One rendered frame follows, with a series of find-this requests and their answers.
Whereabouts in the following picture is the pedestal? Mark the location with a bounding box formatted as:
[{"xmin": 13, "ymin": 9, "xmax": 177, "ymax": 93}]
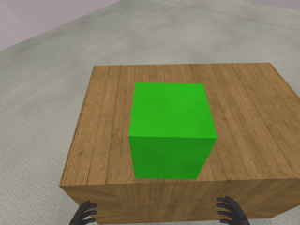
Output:
[{"xmin": 58, "ymin": 62, "xmax": 300, "ymax": 225}]

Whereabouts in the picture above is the right robot hand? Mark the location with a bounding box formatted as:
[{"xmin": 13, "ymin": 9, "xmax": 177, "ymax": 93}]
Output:
[{"xmin": 216, "ymin": 195, "xmax": 250, "ymax": 225}]

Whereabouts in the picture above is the left robot hand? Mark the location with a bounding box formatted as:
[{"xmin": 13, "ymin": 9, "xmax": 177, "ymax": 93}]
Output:
[{"xmin": 69, "ymin": 200, "xmax": 98, "ymax": 225}]

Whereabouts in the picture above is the carton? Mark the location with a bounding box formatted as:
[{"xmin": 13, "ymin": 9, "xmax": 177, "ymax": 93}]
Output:
[{"xmin": 128, "ymin": 82, "xmax": 218, "ymax": 180}]

